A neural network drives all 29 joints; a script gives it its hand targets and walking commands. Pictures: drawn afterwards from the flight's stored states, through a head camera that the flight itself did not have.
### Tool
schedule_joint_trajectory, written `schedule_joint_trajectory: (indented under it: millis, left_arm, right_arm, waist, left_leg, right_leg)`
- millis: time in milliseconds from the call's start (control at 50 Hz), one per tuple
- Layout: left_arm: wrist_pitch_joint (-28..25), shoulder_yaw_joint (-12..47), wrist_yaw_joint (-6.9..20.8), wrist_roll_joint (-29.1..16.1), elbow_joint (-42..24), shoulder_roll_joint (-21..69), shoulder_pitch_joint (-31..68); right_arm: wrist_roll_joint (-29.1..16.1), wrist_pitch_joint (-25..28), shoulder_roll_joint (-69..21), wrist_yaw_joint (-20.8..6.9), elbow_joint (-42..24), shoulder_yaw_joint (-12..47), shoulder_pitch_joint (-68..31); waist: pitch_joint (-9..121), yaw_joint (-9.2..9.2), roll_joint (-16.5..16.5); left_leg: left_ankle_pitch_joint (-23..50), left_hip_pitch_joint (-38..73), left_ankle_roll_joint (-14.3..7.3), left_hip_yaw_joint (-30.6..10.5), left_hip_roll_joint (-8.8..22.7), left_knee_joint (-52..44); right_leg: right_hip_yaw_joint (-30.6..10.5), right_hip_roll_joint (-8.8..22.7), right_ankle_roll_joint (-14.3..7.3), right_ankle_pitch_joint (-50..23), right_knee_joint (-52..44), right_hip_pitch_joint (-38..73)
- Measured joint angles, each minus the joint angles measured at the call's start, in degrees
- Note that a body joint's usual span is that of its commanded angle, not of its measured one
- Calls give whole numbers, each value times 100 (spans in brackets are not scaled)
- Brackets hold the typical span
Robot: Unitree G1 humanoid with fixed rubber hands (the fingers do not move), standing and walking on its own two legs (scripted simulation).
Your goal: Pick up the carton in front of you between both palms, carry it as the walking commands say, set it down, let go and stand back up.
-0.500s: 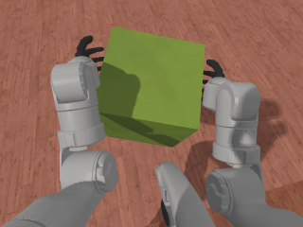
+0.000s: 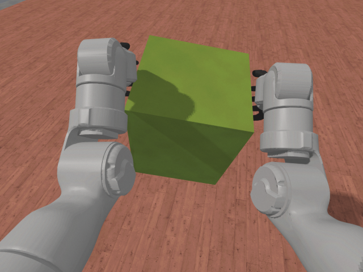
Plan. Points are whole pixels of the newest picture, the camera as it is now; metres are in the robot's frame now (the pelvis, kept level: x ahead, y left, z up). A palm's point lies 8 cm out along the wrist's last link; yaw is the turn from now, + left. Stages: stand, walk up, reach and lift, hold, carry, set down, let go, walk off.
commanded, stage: carry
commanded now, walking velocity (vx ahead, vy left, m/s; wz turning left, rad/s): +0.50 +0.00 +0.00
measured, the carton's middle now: (185, 118) +0.41 +0.06 +0.14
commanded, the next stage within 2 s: none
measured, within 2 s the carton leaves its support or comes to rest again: neither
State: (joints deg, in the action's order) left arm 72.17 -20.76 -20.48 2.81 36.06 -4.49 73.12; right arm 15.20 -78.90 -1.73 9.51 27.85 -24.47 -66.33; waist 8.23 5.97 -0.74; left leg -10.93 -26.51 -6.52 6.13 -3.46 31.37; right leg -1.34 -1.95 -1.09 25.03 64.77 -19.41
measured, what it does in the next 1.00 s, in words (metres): walks ahead: right foot, then left foot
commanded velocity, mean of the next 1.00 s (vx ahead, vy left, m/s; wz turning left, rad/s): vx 0.50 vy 0.00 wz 0.00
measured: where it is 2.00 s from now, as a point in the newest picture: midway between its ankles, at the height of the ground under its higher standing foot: (208, 173)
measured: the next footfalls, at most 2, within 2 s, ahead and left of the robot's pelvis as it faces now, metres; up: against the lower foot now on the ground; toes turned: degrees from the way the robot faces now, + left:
right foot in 0.36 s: +0.41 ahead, -0.13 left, +0.00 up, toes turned -12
left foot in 0.80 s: +0.73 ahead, +0.06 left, +0.00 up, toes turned +6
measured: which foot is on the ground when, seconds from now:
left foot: down 0.00-0.38, up 0.40-0.78, down 0.80-1.00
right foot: up 0.00-0.34, down 0.36-0.82, up 0.84-1.00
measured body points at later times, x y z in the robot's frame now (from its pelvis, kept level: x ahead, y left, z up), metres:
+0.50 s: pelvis +0.33 -0.05 +0.02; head +0.41 -0.05 +0.46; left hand +0.70 +0.09 +0.08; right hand +0.69 -0.20 +0.06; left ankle +0.21 +0.07 -0.63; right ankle +0.37 -0.12 -0.73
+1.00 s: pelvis +0.67 +0.00 +0.02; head +0.64 +0.01 +0.47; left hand +0.98 +0.11 +0.11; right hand +0.94 -0.17 +0.09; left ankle +0.69 +0.06 -0.73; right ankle +0.65 -0.14 -0.66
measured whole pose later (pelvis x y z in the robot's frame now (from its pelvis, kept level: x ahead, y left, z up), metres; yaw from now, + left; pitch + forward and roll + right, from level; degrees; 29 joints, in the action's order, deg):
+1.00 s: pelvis +0.67 +0.00 +0.02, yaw -4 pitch +3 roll -1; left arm 68.4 -9.9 -13.1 9.5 -2.8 10.4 20.9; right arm 7.0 -73.5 -9.6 15.5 -2.9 -8.7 -18.3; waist 7.3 -1.1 0.6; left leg -9.8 -14.6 -4.9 11.0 0.4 21.2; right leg 4.6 4.7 0.5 17.9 56.2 -28.5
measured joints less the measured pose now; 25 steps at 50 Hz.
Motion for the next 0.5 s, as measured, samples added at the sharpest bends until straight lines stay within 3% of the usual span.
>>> schedule_joint_trajectory:
  millis: [40, 80, 140, 200, 280, 340, 360, 400, 440, 500]
  left_arm:
    - [-14, -36, 194, 289, 259, 96, -104]
    - [70, -57, 310, 532, 137, 276, -319]
    - [113, -149, 653, 970, -212, 495, -751]
    - [87, -111, 944, 1127, -611, 583, -1218]
    - [-20, -31, 1017, 985, -1348, 684, -1803]
    - [-165, 69, 1012, 960, -1687, 810, -2197]
    - [-177, 134, 975, 930, -1856, 860, -2351]
    - [-287, 245, 878, 947, -2265, 1021, -2596]
    - [-339, 293, 663, 921, -2636, 1227, -2812]
    - [-342, 309, 486, 856, -3449, 1541, -3406]
  right_arm:
    - [-109, -74, 53, 20, 155, 102, 181]
    - [-326, -170, 137, 70, 93, 275, 428]
    - [-634, -192, 119, 321, -24, 468, 744]
    - [-787, -165, -19, 661, -206, 512, 968]
    - [-893, -29, -219, 1002, -614, 493, 1194]
    - [-719, 140, -309, 861, -782, 523, 1436]
    - [-718, 165, -324, 820, -919, 579, 1581]
    - [-656, 335, -297, 586, -1191, 687, 1813]
    - [-657, 486, -298, 401, -1505, 726, 2137]
    - [-592, 615, -519, 233, -2216, 857, 2828]
  waist:
    - [51, -350, 65]
    - [-44, -652, 147]
    - [-179, -985, 197]
    - [-337, -1143, 201]
    - [-547, -1072, 83]
    - [-582, -979, 76]
    - [-591, -972, 47]
    - [-776, -826, 174]
    - [-1021, -700, 95]
    - [-1244, -599, -9]
  left_leg:
    - [-159, 228, 37, -6, -12, -39]
    - [-291, 563, 2, -39, 2, -237]
    - [-414, 1093, 35, -3, 67, -661]
    - [-596, 1630, 87, 87, 126, -1015]
    - [-895, 2357, 246, 234, 140, -1454]
    - [-1346, 2642, 392, 233, 232, -1166]
    - [-1523, 2582, 459, 223, 267, -693]
    - [-1483, 1858, 579, -46, 427, 1115]
    - [-1537, 984, 655, -394, 280, 2830]
    - [-1272, 18, 679, -462, 305, 3323]
  right_leg:
    - [-27, 126, 88, -221, 587, -750]
    - [21, 264, 119, -474, 509, -1373]
    - [129, 444, 135, -837, -402, -2042]
    - [333, 539, 78, -1571, -1664, -2253]
    - [705, 462, -44, -2510, -3030, -2038]
    - [1109, 276, -191, -2837, -3924, -1365]
    - [1196, 252, -256, -2737, -4205, -998]
    - [1310, 167, -435, -2093, -3934, -933]
    - [1325, 232, -488, -1906, -3858, -778]
    - [1356, 327, -416, -1776, -4249, -280]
